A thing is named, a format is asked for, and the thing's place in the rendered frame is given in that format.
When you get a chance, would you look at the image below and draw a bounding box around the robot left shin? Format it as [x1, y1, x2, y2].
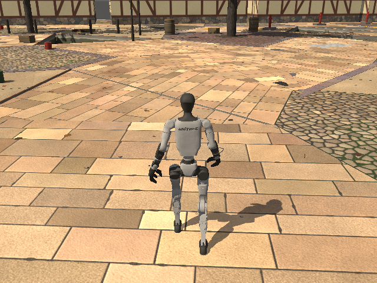
[172, 189, 181, 225]

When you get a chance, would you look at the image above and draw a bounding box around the left robot upper arm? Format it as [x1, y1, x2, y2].
[159, 119, 176, 152]

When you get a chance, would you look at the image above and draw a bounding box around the robot left forearm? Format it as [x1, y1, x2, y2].
[151, 143, 164, 170]

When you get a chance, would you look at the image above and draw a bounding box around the robot right forearm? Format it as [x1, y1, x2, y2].
[211, 141, 220, 160]

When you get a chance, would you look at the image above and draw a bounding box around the left robot foot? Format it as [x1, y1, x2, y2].
[174, 220, 181, 233]

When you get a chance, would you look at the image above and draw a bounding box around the robot left hand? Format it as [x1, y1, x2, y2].
[148, 168, 162, 183]

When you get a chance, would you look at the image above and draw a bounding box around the robot right hand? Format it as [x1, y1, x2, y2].
[207, 157, 221, 167]

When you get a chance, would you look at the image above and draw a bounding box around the right robot upper arm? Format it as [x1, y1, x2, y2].
[200, 119, 217, 150]

